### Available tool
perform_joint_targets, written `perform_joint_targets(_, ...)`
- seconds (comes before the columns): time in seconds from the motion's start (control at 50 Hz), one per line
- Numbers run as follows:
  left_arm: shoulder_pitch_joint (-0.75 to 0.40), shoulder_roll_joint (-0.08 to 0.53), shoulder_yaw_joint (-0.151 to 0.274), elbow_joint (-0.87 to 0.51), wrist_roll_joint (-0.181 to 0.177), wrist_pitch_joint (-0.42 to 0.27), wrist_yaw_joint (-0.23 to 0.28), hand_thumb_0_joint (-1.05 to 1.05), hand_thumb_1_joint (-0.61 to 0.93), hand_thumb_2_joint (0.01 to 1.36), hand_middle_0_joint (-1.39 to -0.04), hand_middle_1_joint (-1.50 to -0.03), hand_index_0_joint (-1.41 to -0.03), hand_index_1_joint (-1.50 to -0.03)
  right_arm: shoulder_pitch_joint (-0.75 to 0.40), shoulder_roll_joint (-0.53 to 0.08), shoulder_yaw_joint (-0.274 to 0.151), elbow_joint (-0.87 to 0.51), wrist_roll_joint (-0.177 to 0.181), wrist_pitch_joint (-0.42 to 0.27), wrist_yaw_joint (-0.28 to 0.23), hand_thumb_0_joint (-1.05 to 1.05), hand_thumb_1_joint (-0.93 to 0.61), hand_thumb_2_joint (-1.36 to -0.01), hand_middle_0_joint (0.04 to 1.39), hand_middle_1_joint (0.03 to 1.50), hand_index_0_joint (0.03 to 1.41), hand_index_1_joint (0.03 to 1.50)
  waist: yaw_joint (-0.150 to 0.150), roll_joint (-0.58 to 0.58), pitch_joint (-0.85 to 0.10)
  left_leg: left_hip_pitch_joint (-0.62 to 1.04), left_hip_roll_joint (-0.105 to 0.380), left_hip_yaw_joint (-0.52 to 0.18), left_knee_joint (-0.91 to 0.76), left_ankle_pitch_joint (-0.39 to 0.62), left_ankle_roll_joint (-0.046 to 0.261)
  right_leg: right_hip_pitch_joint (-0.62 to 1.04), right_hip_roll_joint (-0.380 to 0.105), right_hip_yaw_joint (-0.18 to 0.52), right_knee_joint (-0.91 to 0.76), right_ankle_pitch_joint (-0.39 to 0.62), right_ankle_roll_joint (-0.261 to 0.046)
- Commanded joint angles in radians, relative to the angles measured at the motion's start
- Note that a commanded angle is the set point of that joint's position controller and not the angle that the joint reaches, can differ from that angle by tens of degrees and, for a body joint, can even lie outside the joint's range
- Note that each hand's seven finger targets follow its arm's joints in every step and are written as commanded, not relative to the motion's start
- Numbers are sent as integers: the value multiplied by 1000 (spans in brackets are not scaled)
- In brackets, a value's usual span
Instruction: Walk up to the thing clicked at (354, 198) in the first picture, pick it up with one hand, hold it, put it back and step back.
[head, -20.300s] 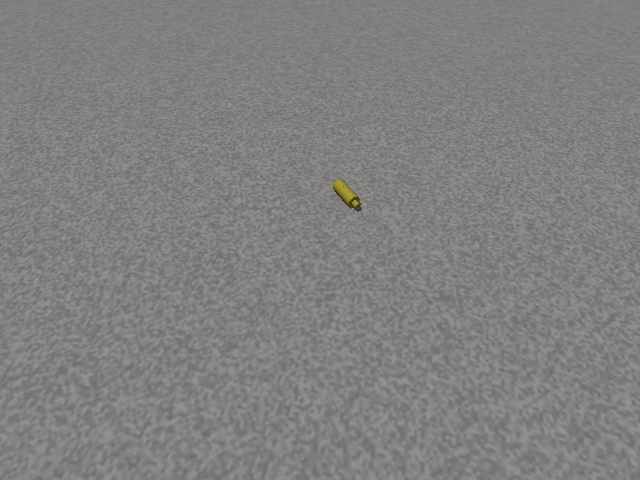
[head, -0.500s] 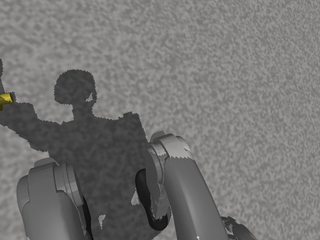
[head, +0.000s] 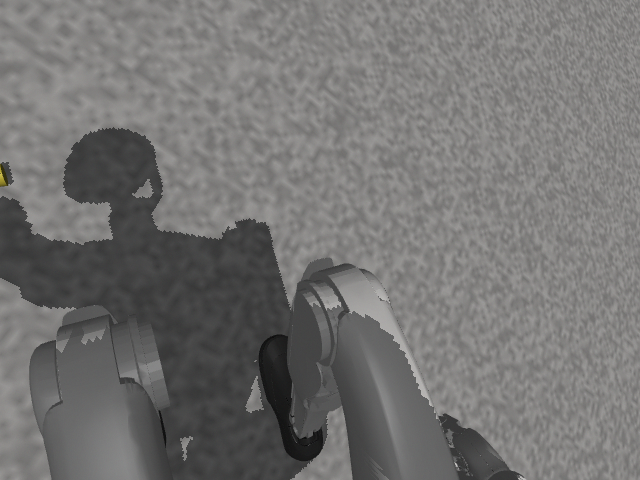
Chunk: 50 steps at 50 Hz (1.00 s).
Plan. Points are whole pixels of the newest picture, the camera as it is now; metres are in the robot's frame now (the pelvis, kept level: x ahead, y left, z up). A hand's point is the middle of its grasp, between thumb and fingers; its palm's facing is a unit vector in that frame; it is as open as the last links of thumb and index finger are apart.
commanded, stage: rest palm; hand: left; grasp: from above
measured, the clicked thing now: out of the picture +0.47 +0.36 -0.29
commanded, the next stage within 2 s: close in 1.84 s
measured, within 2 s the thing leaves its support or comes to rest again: neither
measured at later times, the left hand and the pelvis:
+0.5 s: hand out of the picture +0.46 +0.36 -0.23, palm faces -0.49 -0.12 -0.87, open 14.2 cm; pelvis +0.00 +0.00 -0.01, yaw -2 degrees
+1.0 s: hand out of the picture +0.45 +0.36 -0.24, palm faces -0.46 -0.12 -0.88, open 14.0 cm; pelvis +0.00 +0.00 -0.01, yaw -3 degrees
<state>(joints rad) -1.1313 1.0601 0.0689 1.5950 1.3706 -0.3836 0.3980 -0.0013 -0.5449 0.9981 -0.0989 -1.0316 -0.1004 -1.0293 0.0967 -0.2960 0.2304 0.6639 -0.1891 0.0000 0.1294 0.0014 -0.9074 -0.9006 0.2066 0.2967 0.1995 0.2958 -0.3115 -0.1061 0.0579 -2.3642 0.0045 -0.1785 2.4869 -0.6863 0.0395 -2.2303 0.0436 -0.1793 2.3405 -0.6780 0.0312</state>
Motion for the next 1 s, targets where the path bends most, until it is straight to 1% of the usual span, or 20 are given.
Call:
perform_joint_targets(0.0,-271,234,29,-55,18,39,90,0,-561,1024,-93,-963,-76,-980,227,-314,-82,1,-6,-9,-8,0,-900,-900,199,300,200,300,-46,574,-628,677,30,4,-282,310,-32,190,31,-69,-166,287,-64)
perform_joint_targets(0.1,-272,260,41,-64,-7,93,113,0,-529,980,-104,-965,-95,-972,216,-316,-71,-29,-3,-35,3,0,-901,-900,199,300,199,300,-51,571,-655,651,31,18,-261,318,-23,241,38,-60,-169,314,-64)
perform_joint_targets(0.14,-265,261,48,-48,-19,109,111,0,-540,985,-90,-979,-83,-986,230,-321,-67,-34,-4,-49,5,0,-902,-900,199,300,199,300,-69,547,-631,616,29,24,-252,296,-18,256,38,-55,-177,305,-59)
perform_joint_targets(0.22,-244,297,54,-60,-48,121,95,0,-547,994,-104,-957,-90,-972,208,-326,-55,-47,5,-65,1,0,-904,-901,199,300,199,300,-48,542,-619,563,30,33,-250,228,-17,280,43,-49,-186,264,-64)
perform_joint_targets(0.28,-220,290,45,-62,-60,120,72,0,-553,1001,-99,-963,-83,-979,214,-327,-48,-48,8,-73,1,0,-903,-901,199,300,199,300,-55,513,-604,543,31,29,-248,197,-16,282,45,-48,-187,239,-66)
perform_joint_targets(0.32,-227,322,60,-91,-76,105,70,0,-555,998,-96,-965,-82,-980,208,-334,-41,-59,6,-74,-4,0,-903,-902,199,300,199,300,-54,512,-624,538,32,29,-244,194,-16,317,47,-50,-194,237,-65)
perform_joint_targets(0.36,-208,313,53,-74,-77,96,60,0,-560,1004,-90,-971,-76,-985,209,-342,-39,-58,6,-77,-6,0,-903,-901,199,300,199,300,-59,490,-571,510,33,26,-237,172,-15,296,47,-54,-197,217,-66)
perform_joint_targets(0.42,-219,331,53,-102,-77,74,56,0,-563,1010,-93,-961,-76,-978,215,-341,-25,-46,-1,-76,-12,0,-901,-901,199,300,199,300,-62,481,-587,511,33,31,-222,182,-12,328,50,-53,-206,229,-61)
perform_joint_targets(0.44,-200,337,56,-95,-80,67,60,0,-553,999,-103,-958,-87,-975,208,-333,-22,-43,-2,-77,-10,0,-902,-902,199,300,199,300,-49,499,-599,523,36,30,-226,186,-13,344,52,-52,-202,232,-60)
perform_joint_targets(0.46,-180,343,64,-69,-74,66,61,0,-568,1013,-93,-964,-74,-983,199,-345,-21,-71,-3,-81,-9,0,-903,-902,199,300,199,300,-65,488,-589,532,39,23,-220,193,-12,340,52,-51,-198,236,-59)
perform_joint_targets(0.5,-187,330,49,-72,-76,49,67,0,-582,1026,-77,-975,-58,-994,212,-334,-12,-41,-5,-76,-8,0,-902,-902,199,300,199,300,-58,487,-589,529,40,16,-227,202,-15,342,56,-62,-194,241,-61)
perform_joint_targets(0.64,-185,319,32,-55,-52,34,102,0,-552,1018,-105,-956,-83,-978,197,-352,-13,-34,-15,-83,2,0,-901,-902,199,300,199,300,-76,533,-560,612,51,-13,-224,276,-26,284,57,-85,-169,278,-59)
perform_joint_targets(0.72,-211,331,40,-76,-44,39,120,0,-536,994,-111,-954,-93,-972,184,-361,-12,-46,-20,-94,13,0,-904,-904,199,300,199,300,-77,587,-550,645,57,-26,-241,293,-38,268,54,-93,-157,282,-60)
perform_joint_targets(0.82,-202,317,30,-37,-37,49,140,0,-520,978,-102,-972,-92,-981,173,-365,-10,-53,-28,-107,20,0,-902,-903,199,300,199,300,-93,548,-526,589,54,-17,-226,239,-28,281,55,-90,-167,266,-56)
perform_joint_targets(0.84,-197,342,50,-35,-38,53,144,0,-517,984,-108,-967,-97,-978,166,-371,-12,-58,-25,-110,21,0,-903,-903,199,300,199,300,-84,541,-525,581,55,-16,-224,234,-28,286,55,-90,-168,262,-56)
perform_joint_targets(0.88,-211,318,29,-33,-42,57,142,0,-506,970,-109,-969,-100,-977,176,-366,-8,-50,-26,-117,22,0,-903,-904,199,300,199,300,-96,549,-510,569,52,-12,-223,229,-29,277,54,-89,-165,264,-56)
perform_joint_targets(0.9,-191,336,46,-14,-45,61,145,0,-512,979,-109,-975,-99,-984,162,-371,-9,-58,-27,-120,21,0,-903,-904,199,300,199,300,-84,530,-529,571,55,-14,-219,217,-25,295,58,-87,-175,254,-56)
perform_joint_targets(0.92,-208,324,30,-35,-47,60,146,0,-505,976,-111,-977,-102,-986,171,-366,-6,-49,-25,-122,23,0,-904,-904,199,300,199,300,-88,536,-514,566,53,-14,-226,221,-28,283,57,-88,-169,258,-57)
perform_joint_targets(0.96,-185,356,58,3,-52,64,153,0,-492,971,-115,-979,-109,-984,164,-378,-5,-65,-27,-124,22,0,-903,-904,199,300,199,300,-87,518,-538,570,55,-25,-231,214,-29,302,58,-99,-167,255,-56)
perform_joint_targets(0.98,-199,330,27,-31,-49,63,146,0,-494,955,-111,-983,-108,-986,169,-373,-5,-63,-24,-128,23,0,-904,-904,199,300,199,300,-90,528,-525,558,52,-11,-219,209,-23,297,60,-88,-173,252,-56)
